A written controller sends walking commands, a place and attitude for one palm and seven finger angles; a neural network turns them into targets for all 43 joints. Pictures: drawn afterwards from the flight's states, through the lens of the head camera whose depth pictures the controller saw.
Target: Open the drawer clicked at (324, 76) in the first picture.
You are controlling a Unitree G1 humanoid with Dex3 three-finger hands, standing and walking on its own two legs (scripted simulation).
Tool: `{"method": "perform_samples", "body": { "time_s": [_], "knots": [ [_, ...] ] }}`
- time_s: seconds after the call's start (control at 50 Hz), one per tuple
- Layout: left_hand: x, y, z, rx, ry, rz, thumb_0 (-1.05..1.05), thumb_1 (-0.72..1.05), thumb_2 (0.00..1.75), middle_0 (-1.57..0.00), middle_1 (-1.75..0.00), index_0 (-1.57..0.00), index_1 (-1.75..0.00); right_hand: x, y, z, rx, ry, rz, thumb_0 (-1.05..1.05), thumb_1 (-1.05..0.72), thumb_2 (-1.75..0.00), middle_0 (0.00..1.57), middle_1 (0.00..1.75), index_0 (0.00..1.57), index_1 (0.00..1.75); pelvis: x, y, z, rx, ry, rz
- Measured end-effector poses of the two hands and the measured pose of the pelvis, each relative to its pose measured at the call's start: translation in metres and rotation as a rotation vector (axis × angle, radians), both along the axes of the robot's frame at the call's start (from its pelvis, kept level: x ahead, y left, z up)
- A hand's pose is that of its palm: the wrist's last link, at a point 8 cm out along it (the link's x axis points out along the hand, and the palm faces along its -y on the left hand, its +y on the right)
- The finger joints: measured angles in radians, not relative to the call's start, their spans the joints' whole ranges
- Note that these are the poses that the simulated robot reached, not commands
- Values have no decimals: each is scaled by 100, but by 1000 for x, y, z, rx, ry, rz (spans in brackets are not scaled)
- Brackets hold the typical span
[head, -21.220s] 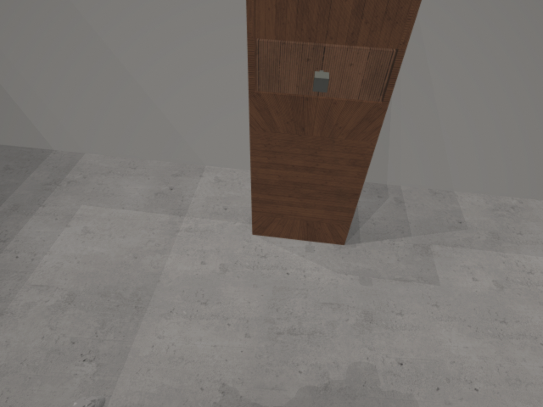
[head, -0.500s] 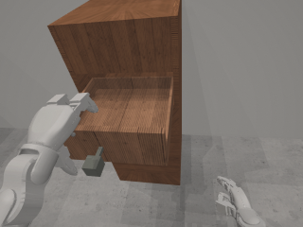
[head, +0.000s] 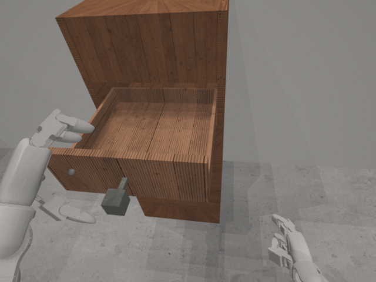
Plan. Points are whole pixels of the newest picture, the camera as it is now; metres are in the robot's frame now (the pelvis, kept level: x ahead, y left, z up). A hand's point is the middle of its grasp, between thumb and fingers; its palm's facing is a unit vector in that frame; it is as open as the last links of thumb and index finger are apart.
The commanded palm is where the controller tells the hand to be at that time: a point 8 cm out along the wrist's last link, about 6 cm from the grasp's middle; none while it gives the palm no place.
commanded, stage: draw the hand back to the body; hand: left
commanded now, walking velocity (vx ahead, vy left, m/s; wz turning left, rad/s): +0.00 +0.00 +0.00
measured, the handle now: (119, 194) +0.27 +0.21 +0.05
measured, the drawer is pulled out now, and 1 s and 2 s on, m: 0.29 0.29 0.29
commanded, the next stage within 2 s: step back with the hand held close in 0.90 s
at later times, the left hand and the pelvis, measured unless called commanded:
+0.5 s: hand (59, 158) +0.22 +0.23 +0.23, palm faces +0.41 -0.83 -0.38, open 10.4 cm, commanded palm +0.17 +0.28 +0.24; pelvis +0.03 +0.01 +0.01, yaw -2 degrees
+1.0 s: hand (57, 161) +0.22 +0.23 +0.23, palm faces +0.46 -0.81 -0.37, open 7.5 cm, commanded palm +0.16 +0.27 +0.24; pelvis +0.03 -0.01 +0.01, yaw -1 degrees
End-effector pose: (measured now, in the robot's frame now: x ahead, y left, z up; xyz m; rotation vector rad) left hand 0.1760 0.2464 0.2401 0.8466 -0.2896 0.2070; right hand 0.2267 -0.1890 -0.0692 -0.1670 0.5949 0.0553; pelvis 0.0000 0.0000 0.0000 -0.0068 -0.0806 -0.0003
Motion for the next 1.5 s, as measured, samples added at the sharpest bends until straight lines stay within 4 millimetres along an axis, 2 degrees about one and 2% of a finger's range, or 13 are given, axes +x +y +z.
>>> {"method": "perform_samples", "body": {
  "time_s": [0.06,0.12,0.22,0.32,0.44,0.66,0.84,1.02,1.1,1.26,1.36,1.5],
  "knots": [
    [-4,-1,0,-257,-157,-51,-1,-43,33,-31,-116,-32,-115,-12,-3,5,-27,-19,-34,1,-90,-90,20,30,20,30,4,0,2,1,-6,-12],
    [-4,3,0,-377,-255,-63,-1,-37,36,-31,-112,-31,-111,-24,-8,6,-56,-5,-62,1,-90,-90,20,30,20,30,9,0,3,1,-12,-18],
    [6,14,-2,-419,-290,-44,-1,-23,42,-29,-102,-30,-102,-40,-19,1,-87,43,-105,1,-90,-90,20,30,20,30,15,2,4,1,-15,-27],
    [11,17,-3,-390,-246,-40,-1,-7,49,-28,-92,-28,-91,-46,-28,-3,-91,68,-144,1,-90,-90,20,30,20,30,20,6,5,3,-5,-38],
    [9,21,-3,-348,-201,-18,-1,14,58,-26,-78,-27,-78,-41,-30,-4,-78,64,-167,2,-90,-90,20,30,20,30,24,8,5,4,6,-42],
    [0,32,-4,-343,-200,74,0,52,74,-24,-54,-24,-53,-19,-20,0,-47,25,-133,1,-90,-90,20,30,20,30,27,5,5,5,9,-32],
    [-2,25,-4,-360,-207,82,1,79,86,-21,-37,-22,-36,-11,-21,2,-50,9,-105,1,-90,-90,20,30,21,30,27,-1,5,5,6,-24],
    [-4,20,-2,-348,-204,79,1,87,89,-21,-31,-22,-31,-15,-31,1,-54,20,-118,1,-90,-90,20,30,20,30,26,-6,5,6,3,-23],
    [-2,22,3,-290,-206,55,1,88,90,-21,-31,-22,-30,-20,-37,-1,-65,47,-128,1,-90,-90,20,30,20,30,23,-6,4,-8,40,-13],
    [0,25,-6,-226,-108,-10,1,88,90,-21,-30,-22,-30,-45,-47,-2,-95,107,-212,1,-90,-90,20,30,20,30,9,6,2,-12,89,-26],
    [-12,32,-4,-186,-97,-38,1,88,90,-21,-30,-22,-30,-68,-43,-3,-112,132,-240,1,-90,-90,20,30,20,30,-5,15,0,-13,94,-33],
    [-44,46,1,-169,-172,-40,1,88,90,-21,-30,-22,-30,-101,-27,-4,-112,126,-224,1,-90,-90,20,30,20,30,-34,23,-3,-24,87,-32]
  ]
}}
